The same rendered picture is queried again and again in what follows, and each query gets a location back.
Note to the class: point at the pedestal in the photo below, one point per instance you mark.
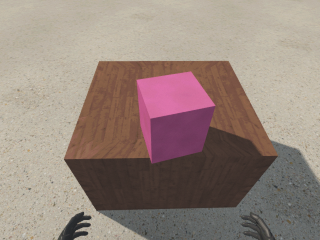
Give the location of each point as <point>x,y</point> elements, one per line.
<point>108,155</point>

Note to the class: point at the left robot hand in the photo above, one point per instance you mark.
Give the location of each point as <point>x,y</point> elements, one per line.
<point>69,231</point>

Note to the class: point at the carton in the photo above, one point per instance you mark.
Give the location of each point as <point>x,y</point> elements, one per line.
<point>175,115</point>

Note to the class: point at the right robot hand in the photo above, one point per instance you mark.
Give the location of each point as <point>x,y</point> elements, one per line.
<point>263,232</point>

